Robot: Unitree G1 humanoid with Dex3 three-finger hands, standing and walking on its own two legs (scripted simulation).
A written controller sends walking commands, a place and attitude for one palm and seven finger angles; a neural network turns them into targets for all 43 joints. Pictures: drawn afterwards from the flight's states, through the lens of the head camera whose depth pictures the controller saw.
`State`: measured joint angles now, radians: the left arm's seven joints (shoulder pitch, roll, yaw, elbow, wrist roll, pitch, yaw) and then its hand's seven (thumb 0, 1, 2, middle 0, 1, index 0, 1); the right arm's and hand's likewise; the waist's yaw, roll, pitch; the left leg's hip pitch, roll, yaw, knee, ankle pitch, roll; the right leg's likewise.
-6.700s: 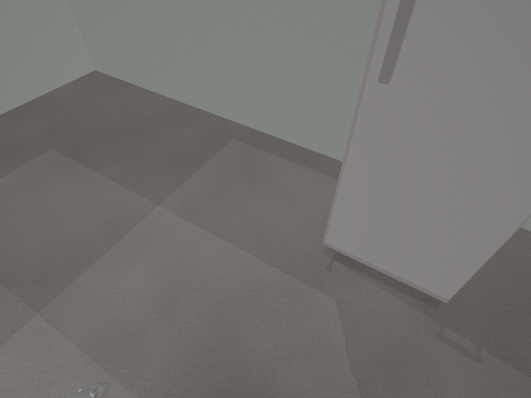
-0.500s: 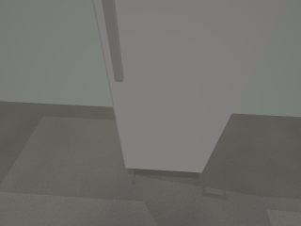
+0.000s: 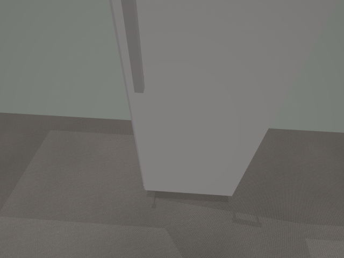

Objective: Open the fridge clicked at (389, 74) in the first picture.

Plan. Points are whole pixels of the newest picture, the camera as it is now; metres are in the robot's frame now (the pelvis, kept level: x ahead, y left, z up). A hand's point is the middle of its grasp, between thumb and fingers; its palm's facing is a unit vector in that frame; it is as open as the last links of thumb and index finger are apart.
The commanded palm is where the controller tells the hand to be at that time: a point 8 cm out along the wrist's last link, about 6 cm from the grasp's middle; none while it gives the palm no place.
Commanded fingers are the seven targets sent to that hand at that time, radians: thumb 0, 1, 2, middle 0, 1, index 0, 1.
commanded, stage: shuffle to correct the standing spot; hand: left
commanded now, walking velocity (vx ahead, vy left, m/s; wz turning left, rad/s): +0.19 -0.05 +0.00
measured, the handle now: (136, 43) +0.56 +0.14 +0.23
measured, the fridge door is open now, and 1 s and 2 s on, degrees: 0 0 0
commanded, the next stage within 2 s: come to a stop and stand still in 0.34 s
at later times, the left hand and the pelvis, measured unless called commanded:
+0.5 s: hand out of the picture +0.01 +0.17 -0.20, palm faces +0.07 -0.99 -0.10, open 7.4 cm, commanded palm none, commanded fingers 0.00 0.90 0.90 -0.20 -0.30 -0.20 -0.30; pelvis +0.09 +0.02 -0.01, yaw +1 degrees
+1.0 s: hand (123, 229) +0.23 +0.16 -0.17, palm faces +0.09 -0.97 -0.24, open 7.3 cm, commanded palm none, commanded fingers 0.00 0.90 0.90 -0.20 -0.30 -0.20 -0.30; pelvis +0.13 -0.03 -0.02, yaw +4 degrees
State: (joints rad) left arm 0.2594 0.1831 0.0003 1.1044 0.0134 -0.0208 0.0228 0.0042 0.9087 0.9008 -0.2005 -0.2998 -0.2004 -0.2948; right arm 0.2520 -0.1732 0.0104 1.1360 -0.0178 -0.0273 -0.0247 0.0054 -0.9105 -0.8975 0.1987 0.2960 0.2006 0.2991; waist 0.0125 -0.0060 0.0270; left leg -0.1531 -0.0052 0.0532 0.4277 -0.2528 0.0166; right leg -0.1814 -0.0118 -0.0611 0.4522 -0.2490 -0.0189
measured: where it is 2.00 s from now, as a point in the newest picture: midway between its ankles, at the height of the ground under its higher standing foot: outside the picture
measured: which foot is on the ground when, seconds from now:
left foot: down 0.00-0.80, up 0.82-1.00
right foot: down 0.00-0.42, up 0.44-0.78, down 0.80-1.00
